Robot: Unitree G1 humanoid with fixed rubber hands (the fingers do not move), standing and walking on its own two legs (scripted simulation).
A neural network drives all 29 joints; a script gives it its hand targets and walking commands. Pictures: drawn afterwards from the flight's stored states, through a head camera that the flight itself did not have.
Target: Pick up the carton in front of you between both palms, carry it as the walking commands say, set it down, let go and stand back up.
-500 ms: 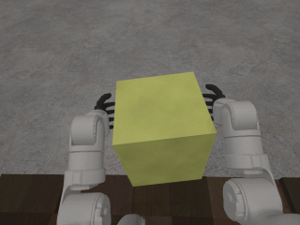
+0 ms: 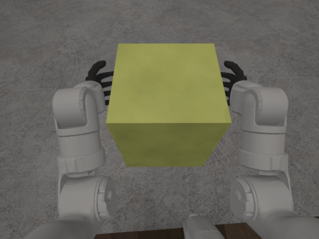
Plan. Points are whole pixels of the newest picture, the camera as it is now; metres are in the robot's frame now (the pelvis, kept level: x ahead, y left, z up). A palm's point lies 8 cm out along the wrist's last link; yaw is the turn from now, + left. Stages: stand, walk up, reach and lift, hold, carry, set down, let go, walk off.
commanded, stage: carry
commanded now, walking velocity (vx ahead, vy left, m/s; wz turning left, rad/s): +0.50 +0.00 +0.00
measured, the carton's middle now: (165, 112) +0.39 -0.01 +0.07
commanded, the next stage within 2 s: none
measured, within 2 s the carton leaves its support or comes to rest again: neither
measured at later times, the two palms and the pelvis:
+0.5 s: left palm (112, 61) +0.65 +0.14 +0.03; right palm (197, 53) +0.67 -0.16 +0.02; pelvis +0.32 -0.03 -0.05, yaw +0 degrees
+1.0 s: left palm out of the picture +0.97 +0.13 +0.08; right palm out of the picture +0.95 -0.16 +0.09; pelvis +0.61 +0.01 -0.04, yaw -1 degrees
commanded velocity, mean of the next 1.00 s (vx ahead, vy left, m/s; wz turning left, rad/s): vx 0.50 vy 0.00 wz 0.00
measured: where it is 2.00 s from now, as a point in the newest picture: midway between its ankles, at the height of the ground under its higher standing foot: (153, 94)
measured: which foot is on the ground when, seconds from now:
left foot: down 0.00-0.22, up 0.24-0.62, down 0.64-1.00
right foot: up 0.00-0.18, down 0.20-0.64, up 0.66-1.00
